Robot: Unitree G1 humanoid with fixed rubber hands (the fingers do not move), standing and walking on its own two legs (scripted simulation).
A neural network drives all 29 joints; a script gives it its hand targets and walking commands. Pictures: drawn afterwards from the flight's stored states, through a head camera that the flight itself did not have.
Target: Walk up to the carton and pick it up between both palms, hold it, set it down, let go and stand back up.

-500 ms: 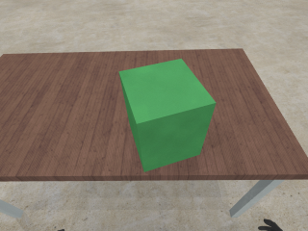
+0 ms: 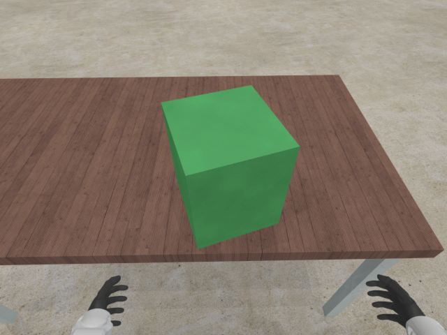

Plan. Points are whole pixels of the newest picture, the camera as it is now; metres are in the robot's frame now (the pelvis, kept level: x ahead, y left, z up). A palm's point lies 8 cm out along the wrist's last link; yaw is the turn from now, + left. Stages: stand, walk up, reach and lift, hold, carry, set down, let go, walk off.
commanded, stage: reach and lift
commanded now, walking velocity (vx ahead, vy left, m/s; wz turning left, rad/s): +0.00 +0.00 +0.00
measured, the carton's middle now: (224, 167) +0.44 +0.02 +0.04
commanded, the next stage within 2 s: none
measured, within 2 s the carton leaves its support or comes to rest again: neither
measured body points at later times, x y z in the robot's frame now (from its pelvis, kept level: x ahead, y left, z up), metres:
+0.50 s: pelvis +0.00 +0.00 +0.01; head -0.02 -0.01 +0.46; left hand +0.16 +0.22 -0.04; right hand +0.17 -0.27 -0.05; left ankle +0.02 +0.15 -0.74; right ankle -0.03 -0.12 -0.74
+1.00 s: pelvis +0.00 -0.01 +0.01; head -0.01 -0.01 +0.46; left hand +0.17 +0.19 +0.00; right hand +0.19 -0.27 -0.01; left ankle +0.02 +0.15 -0.74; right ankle -0.03 -0.12 -0.74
